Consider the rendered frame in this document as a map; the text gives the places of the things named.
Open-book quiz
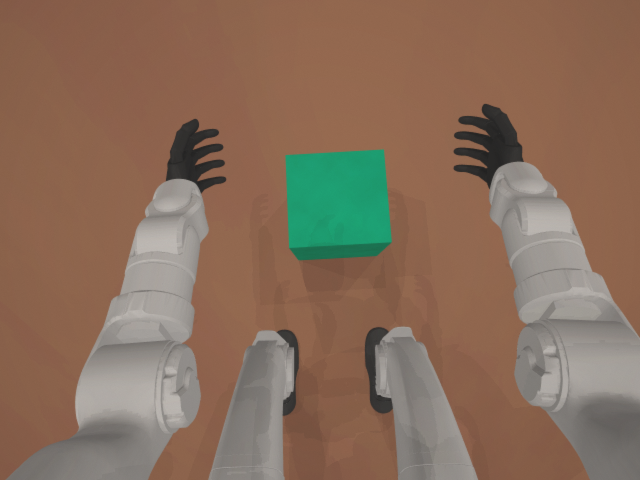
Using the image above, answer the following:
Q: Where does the carton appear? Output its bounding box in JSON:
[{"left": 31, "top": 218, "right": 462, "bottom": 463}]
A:
[{"left": 285, "top": 149, "right": 392, "bottom": 260}]

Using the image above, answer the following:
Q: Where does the left robot forearm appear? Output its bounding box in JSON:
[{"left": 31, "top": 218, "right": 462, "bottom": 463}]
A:
[{"left": 75, "top": 179, "right": 209, "bottom": 425}]

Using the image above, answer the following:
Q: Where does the right robot thigh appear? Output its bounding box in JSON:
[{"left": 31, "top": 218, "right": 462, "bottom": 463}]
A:
[{"left": 375, "top": 337, "right": 478, "bottom": 480}]

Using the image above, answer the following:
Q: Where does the right robot forearm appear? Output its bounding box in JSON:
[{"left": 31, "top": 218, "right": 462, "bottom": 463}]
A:
[{"left": 489, "top": 162, "right": 640, "bottom": 340}]

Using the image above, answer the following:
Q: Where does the robot left hand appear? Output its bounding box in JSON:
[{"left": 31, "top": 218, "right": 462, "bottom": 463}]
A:
[{"left": 166, "top": 119, "right": 226, "bottom": 193}]

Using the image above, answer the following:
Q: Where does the right robot shin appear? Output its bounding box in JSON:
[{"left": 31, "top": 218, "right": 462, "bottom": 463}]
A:
[{"left": 375, "top": 327, "right": 428, "bottom": 398}]

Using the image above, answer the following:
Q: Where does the left robot upper arm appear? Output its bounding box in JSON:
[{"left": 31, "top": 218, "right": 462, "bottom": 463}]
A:
[{"left": 6, "top": 340, "right": 201, "bottom": 480}]

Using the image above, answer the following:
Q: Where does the right robot upper arm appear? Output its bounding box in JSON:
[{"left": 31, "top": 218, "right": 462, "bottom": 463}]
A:
[{"left": 514, "top": 319, "right": 640, "bottom": 480}]

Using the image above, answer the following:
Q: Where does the robot right hand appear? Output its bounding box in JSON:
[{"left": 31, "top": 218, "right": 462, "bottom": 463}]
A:
[{"left": 454, "top": 104, "right": 524, "bottom": 189}]

